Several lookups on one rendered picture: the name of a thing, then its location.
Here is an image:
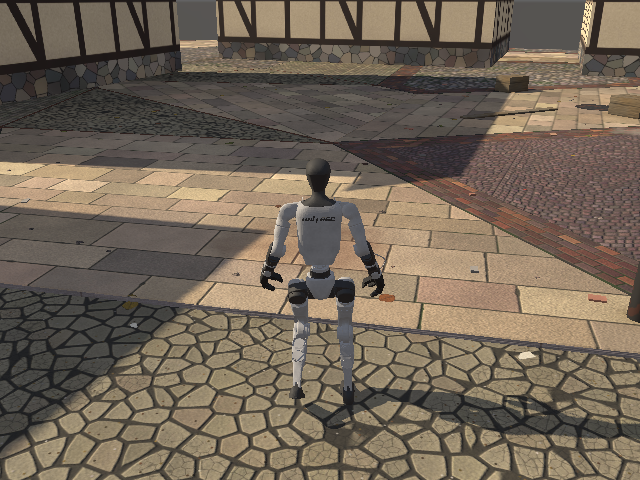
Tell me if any left robot upper arm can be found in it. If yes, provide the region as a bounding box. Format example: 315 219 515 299
270 202 298 258

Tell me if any right robot upper arm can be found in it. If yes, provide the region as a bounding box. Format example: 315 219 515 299
339 201 370 257

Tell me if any left robot hand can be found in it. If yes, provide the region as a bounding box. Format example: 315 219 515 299
260 272 283 291

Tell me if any right robot hand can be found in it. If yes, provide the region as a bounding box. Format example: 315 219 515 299
362 274 385 297

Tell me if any left robot forearm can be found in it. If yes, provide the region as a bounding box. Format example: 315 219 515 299
261 242 280 277

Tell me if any right robot forearm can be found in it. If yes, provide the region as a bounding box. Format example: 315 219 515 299
360 241 382 279

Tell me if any robot right shin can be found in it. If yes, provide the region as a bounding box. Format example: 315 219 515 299
339 325 354 391

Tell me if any robot right foot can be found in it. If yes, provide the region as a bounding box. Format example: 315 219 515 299
340 380 355 405

